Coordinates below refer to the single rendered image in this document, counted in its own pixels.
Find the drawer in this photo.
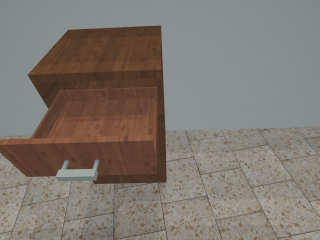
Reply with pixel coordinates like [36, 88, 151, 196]
[0, 86, 158, 177]

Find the cabinet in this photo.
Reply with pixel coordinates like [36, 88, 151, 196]
[28, 25, 167, 184]

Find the handle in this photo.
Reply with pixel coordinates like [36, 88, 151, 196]
[56, 159, 100, 181]

